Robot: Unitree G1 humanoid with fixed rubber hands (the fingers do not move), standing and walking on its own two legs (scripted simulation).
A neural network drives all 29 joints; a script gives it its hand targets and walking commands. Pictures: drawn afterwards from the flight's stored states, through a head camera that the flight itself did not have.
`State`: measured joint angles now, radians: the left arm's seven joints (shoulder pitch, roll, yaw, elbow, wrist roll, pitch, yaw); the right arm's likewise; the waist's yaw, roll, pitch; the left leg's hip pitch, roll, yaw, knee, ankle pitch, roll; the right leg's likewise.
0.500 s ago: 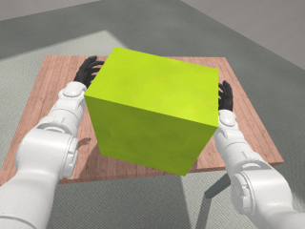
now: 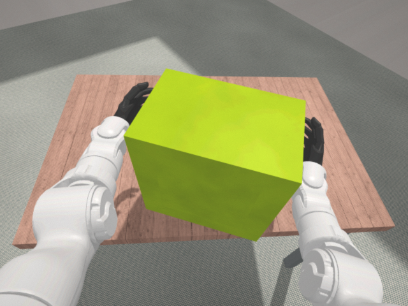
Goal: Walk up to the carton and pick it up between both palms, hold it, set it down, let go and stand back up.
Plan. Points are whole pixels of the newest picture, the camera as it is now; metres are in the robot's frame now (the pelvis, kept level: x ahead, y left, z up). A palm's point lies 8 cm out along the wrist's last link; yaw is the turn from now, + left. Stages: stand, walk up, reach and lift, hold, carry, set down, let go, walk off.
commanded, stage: reach and lift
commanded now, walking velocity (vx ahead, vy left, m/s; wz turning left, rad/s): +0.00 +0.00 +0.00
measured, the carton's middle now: (214, 162) +0.40 -0.06 +0.01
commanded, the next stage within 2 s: none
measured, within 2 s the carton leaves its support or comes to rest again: leaves its support in 0.58 s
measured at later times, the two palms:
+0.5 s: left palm (121, 124) +0.44 +0.13 +0.10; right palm (309, 155) +0.35 -0.24 +0.07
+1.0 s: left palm (103, 128) +0.41 +0.15 +0.13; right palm (311, 145) +0.35 -0.23 +0.11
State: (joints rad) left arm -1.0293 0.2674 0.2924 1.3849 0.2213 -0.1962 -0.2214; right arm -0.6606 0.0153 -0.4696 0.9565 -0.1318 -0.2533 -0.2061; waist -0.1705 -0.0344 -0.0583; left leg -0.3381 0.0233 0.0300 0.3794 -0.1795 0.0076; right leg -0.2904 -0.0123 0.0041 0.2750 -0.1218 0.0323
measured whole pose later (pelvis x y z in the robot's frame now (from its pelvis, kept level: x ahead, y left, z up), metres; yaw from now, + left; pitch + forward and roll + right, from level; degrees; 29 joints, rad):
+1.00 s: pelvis +0.01 -0.01 +0.00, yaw +1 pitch -3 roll -1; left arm -0.66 0.13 0.26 0.57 0.20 0.28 -0.23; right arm -0.50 -0.05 -0.24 0.63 0.02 0.00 -0.19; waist -0.09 -0.06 0.04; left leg -0.06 0.02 0.02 0.28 -0.17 0.00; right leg -0.03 -0.02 -0.01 0.22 -0.13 0.03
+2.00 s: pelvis -0.01 -0.02 +0.00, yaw +2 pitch -6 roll +0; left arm -0.62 0.08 0.30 0.21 0.21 0.62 -0.17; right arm -0.64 -0.17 -0.10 0.59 0.16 0.23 -0.17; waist -0.06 -0.05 0.00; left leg -0.03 0.02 0.01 0.28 -0.14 -0.02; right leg -0.01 -0.01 -0.02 0.26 -0.14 0.01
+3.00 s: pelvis -0.01 -0.03 +0.00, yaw +2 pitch -5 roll +0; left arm -0.71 0.09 0.34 0.13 0.22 0.84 -0.15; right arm -0.81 -0.24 -0.05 0.62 0.24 0.45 -0.16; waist -0.06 -0.03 -0.08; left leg -0.05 0.04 0.00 0.29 -0.15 -0.03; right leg -0.02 0.00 -0.03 0.25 -0.14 0.00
